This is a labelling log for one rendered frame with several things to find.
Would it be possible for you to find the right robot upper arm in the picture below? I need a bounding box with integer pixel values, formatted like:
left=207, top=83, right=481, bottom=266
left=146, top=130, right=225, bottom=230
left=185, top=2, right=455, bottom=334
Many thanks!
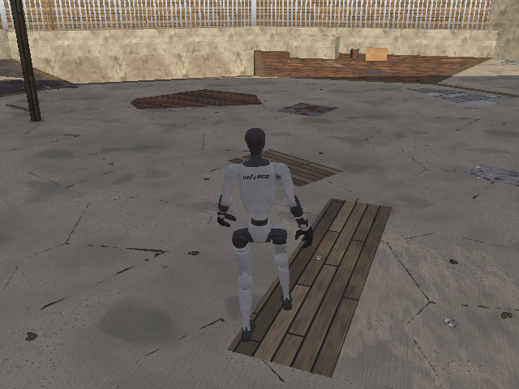
left=273, top=162, right=297, bottom=207

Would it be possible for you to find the robot right hand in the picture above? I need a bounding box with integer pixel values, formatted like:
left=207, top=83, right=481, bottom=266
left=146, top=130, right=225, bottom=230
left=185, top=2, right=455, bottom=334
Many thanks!
left=295, top=226, right=313, bottom=249

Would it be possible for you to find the robot left hand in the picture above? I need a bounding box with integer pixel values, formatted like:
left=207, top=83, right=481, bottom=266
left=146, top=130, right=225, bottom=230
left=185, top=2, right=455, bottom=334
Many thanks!
left=217, top=214, right=236, bottom=227

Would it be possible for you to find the robot right shin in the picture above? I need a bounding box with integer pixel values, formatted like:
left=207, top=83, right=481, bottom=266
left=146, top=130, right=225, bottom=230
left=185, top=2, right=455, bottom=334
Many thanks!
left=278, top=254, right=290, bottom=301

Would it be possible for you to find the robot left forearm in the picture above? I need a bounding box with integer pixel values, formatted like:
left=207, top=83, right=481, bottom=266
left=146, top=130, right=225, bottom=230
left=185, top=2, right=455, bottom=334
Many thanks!
left=217, top=195, right=229, bottom=219

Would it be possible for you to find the humanoid robot torso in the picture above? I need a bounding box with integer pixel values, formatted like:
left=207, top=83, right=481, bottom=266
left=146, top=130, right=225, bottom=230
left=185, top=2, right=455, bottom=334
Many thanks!
left=238, top=159, right=276, bottom=243

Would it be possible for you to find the robot right forearm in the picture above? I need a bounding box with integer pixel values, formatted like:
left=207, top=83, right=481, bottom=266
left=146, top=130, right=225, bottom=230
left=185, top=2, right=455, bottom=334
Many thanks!
left=290, top=195, right=310, bottom=231

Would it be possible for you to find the left robot upper arm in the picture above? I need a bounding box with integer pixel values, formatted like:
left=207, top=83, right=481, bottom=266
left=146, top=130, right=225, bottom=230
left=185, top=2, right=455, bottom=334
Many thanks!
left=221, top=164, right=240, bottom=207

